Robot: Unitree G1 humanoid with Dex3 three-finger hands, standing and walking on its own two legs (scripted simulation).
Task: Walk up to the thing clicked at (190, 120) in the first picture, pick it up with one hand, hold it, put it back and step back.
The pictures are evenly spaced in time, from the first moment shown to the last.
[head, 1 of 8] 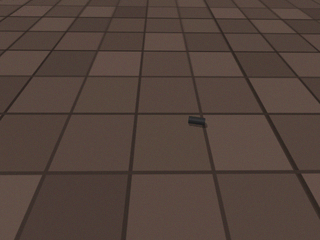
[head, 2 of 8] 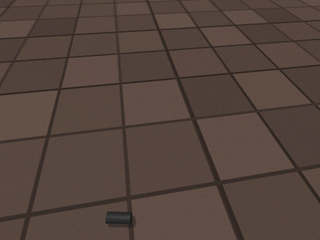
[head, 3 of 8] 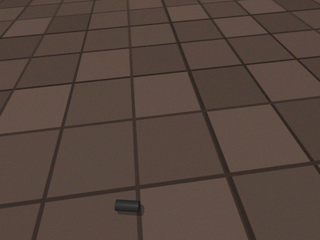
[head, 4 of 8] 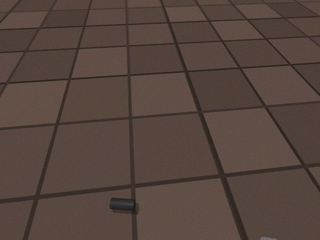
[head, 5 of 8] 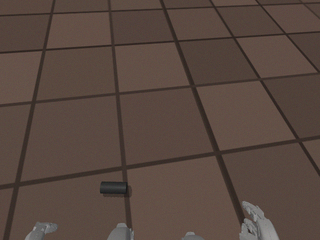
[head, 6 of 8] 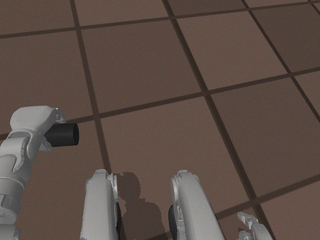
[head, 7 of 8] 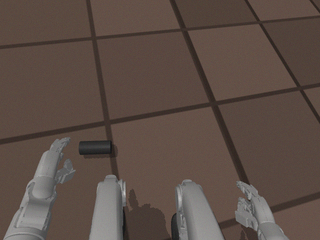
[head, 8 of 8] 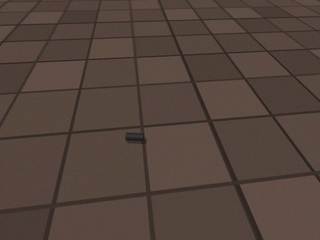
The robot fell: no
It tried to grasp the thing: yes
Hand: left
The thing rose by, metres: 0.67
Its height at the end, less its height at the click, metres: +0.00
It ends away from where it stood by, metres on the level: 0.01
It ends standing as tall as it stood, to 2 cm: yes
